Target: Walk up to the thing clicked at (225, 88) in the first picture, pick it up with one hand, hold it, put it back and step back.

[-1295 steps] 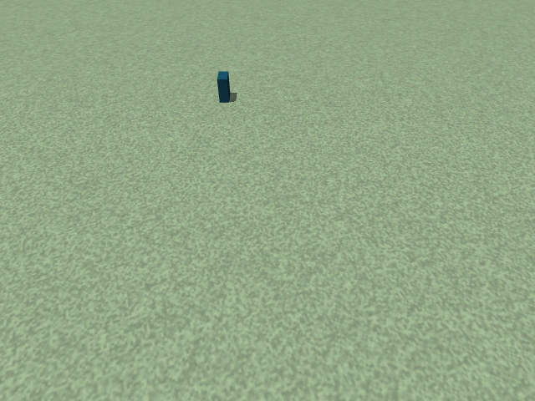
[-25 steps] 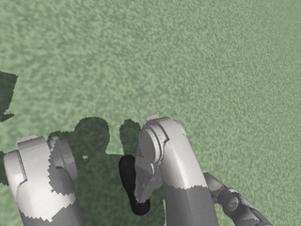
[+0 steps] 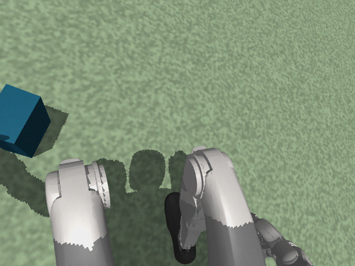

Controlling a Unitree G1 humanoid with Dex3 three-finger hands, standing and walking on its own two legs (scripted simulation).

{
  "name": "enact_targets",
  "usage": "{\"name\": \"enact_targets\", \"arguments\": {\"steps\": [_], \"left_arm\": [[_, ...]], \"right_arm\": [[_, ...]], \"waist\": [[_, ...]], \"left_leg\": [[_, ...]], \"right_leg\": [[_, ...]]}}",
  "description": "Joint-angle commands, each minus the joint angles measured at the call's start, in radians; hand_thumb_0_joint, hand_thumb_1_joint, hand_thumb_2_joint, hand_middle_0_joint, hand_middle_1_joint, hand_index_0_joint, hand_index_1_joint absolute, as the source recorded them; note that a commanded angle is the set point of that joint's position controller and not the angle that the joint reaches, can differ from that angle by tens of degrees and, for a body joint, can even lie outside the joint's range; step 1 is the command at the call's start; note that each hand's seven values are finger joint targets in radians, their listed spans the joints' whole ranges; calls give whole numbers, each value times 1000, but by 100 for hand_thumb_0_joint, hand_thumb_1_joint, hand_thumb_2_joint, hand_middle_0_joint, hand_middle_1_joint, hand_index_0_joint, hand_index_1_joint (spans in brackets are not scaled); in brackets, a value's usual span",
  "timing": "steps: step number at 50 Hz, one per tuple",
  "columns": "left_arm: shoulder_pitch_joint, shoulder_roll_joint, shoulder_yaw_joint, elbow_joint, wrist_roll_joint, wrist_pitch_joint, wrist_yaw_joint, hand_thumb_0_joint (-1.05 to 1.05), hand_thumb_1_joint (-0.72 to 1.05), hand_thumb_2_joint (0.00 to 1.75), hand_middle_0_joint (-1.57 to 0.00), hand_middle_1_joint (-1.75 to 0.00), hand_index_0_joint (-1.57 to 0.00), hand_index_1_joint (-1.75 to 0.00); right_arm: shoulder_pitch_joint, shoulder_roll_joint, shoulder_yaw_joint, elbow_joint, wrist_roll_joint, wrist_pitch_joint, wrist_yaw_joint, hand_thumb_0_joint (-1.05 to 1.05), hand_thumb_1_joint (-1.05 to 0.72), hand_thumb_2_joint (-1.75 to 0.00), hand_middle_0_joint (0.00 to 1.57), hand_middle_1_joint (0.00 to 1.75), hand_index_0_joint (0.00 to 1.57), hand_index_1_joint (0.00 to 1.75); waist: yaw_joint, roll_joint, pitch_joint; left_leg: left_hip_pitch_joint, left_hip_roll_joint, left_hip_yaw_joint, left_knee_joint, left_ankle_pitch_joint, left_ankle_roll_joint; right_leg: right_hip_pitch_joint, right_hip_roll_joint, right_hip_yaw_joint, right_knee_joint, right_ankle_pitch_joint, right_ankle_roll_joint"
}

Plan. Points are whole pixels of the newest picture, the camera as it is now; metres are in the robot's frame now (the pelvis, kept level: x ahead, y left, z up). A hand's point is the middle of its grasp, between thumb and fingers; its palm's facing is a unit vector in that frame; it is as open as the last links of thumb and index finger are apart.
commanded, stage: home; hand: left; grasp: from the side
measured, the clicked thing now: (20, 125) +0.43 +0.31 -0.22
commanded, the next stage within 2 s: none
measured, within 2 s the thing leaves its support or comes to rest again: neither
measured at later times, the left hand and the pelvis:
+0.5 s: hand out of the picture +0.29 +0.35 +0.03, palm faces +0.30 -0.83 -0.48, open 17.3 cm; pelvis +0.01 -0.02 +0.12, yaw +8 degrees
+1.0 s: hand out of the picture +0.25 +0.26 +0.25, palm faces +0.32 -0.87 -0.36, open 17.6 cm; pelvis +0.07 -0.01 +0.34, yaw +12 degrees
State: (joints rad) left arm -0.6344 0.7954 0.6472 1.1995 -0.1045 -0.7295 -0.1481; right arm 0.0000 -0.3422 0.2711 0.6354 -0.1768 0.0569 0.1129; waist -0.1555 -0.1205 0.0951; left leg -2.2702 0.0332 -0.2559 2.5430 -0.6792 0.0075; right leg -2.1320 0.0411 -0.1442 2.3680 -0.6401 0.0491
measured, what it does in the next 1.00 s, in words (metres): rises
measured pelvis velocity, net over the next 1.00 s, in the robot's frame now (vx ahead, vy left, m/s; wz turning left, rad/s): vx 0.07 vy -0.01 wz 0.20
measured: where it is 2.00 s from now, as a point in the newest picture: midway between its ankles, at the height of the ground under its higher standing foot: (139, 254)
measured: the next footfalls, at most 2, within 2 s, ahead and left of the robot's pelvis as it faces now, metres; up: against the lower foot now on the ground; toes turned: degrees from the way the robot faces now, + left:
none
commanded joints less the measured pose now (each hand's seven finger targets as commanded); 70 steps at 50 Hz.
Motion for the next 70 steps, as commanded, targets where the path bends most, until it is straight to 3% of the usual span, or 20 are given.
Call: {"name": "enact_targets", "arguments": {"steps": [1,6,10,14,24,27,29,32,33,35,39,44,45,49,51,52,56,58,60,70], "left_arm": [[-314,340,12,-274,112,56,38,0,-46,8,-5,-7,-5,-7],[-212,410,53,-418,169,199,87,0,-43,14,-9,-10,-9,-10],[-31,241,-15,-454,175,324,111,0,-51,8,-6,-6,-6,-6],[109,65,-124,-569,164,437,129,0,-54,6,-5,-5,-5,-6],[355,-7,-208,-910,140,631,205,0,-52,7,-5,-6,-5,-6],[408,-76,-253,-940,133,663,224,0,-55,6,-5,-5,-5,-5],[431,-57,-233,-990,131,678,243,0,-57,4,-5,-5,-5,-5],[496,-144,-297,-1002,123,707,257,0,-57,4,-5,-5,-5,-5],[570,-237,-357,-898,122,727,256,0,-59,3,-5,-4,-4,-4],[540,-195,-334,-996,116,737,271,0,-59,3,-4,-4,-4,-4],[683,-292,-402,-957,109,787,287,0,-59,3,-4,-4,-4,-4],[728,-298,-425,-1094,105,833,320,0,-56,5,-5,-5,-5,-5],[786,-354,-465,-1044,102,850,321,0,-58,4,-5,-5,-4,-5],[816,-358,-486,-1167,99,881,340,0,-59,3,-5,-5,-4,-5],[901,-427,-543,-1159,95,908,340,0,-57,5,-5,-5,-5,-5],[874,-387,-519,-1254,93,910,348,0,-55,5,-5,-5,-5,-5],[985,-452,-582,-1314,89,949,347,0,-54,6,-5,-5,-5,-5],[1010,-432,-574,-1386,89,959,351,0,-53,7,-5,-6,-5,-6],[1118,-506,-620,-1324,88,976,341,0,-55,5,-5,-5,-5,-5],[1094,-491,-600,-1410,95,966,313,0,-52,7,-5,-6,-5,-6]], "right_arm": [[133,-276,-168,-17,44,30,-23,0,-87,-90,20,30,20,30],[183,-250,-220,-22,75,60,-34,0,-89,-90,20,30,20,30],[192,-210,-271,-42,112,74,-47,0,-90,-90,20,30,20,30],[190,-176,-321,-81,152,78,-57,0,-89,-90,20,30,20,30],[163,-112,-346,-183,211,56,-128,0,-89,-90,20,30,20,30],[157,-89,-344,-195,214,33,-156,0,-89,-90,20,30,20,30],[162,-79,-345,-189,216,21,-172,0,-89,-90,20,30,20,30],[168,-57,-342,-199,216,-5,-190,0,-89,-90,20,30,20,30],[161,-50,-337,-203,217,-14,-194,0,-89,-90,20,30,20,30],[177,-51,-339,-198,218,-29,-206,0,-89,-90,20,30,20,30],[179,-39,-327,-218,222,-52,-222,0,-89,-90,20,30,20,30],[212,-21,-318,-223,221,-76,-248,0,-89,-90,20,30,20,30],[205,-16,-313,-232,220,-82,-253,0,-89,-90,20,30,20,30],[224,-6,-310,-239,216,-95,-273,0,-90,-90,20,30,20,30],[225,3,-304,-256,214,-105,-282,0,-90,-90,20,30,20,30],[235,1,-305,-256,215,-108,-287,0,-90,-90,20,30,20,30],[234,17,-298,-281,211,-129,-302,0,-90,-90,20,30,20,30],[237,21,-296,-283,209,-140,-309,0,-90,-90,20,30,20,30],[229,30,-291,-305,206,-151,-313,0,-90,-90,20,30,20,30],[220,26,-295,-310,192,-193,-311,0,-90,-90,20,30,20,30]], "waist": [[1,539,-718],[62,623,-814],[86,546,-813],[87,393,-803],[120,224,-827],[105,220,-799],[132,220,-799],[118,216,-763],[97,185,-703],[115,204,-711],[120,184,-658],[131,223,-653],[118,206,-598],[126,229,-545],[112,210,-484],[123,225,-489],[119,203,-425],[129,195,-414],[120,147,-352],[124,165,-291]], "left_leg": [[590,27,91,-420,97,-30],[661,15,139,-455,187,-31],[662,8,152,-515,193,-22],[614,-1,166,-597,70,4],[744,-3,193,-833,-16,22],[811,-5,205,-900,3,23],[883,-7,218,-938,52,22],[956,-9,232,-998,127,20],[968,-9,230,-1024,130,21],[1037,-10,234,-1076,164,20],[1175,-11,229,-1195,237,11],[1357,-9,234,-1317,365,3],[1365,-9,233,-1347,361,2],[1473,-8,235,-1453,386,-4],[1510,-9,238,-1505,382,-5],[1540,-10,238,-1534,376,-5],[1607,-10,243,-1605,402,-5],[1635,-13,244,-1632,417,-4],[1632,-13,241,-1651,413,-1],[1689,-13,242,-1715,418,-9]], "right_leg": [[169,11,-72,-187,111,-86],[190,4,-33,-205,152,-99],[187,0,-12,-259,150,-101],[247,-3,11,-379,70,-94],[556,-16,95,-684,-19,-78],[652,-23,117,-773,-5,-74],[714,-27,133,-826,28,-74],[810,-31,139,-903,95,-70],[817,-30,131,-931,102,-70],[896,-34,137,-988,135,-70],[1012,-34,119,-1082,202,-71],[1179,-33,108,-1186,324,-70],[1203,-32,104,-1217,322,-68],[1301,-30,97,-1313,339,-68],[1350,-27,90,-1369,343,-63],[1375,-27,88,-1390,338,-65],[1463,-23,79,-1467,364,-60],[1499,-21,76,-1493,377,-60],[1512,-17,69,-1523,375,-56],[1560,-18,68,-1571,365,-55]]}}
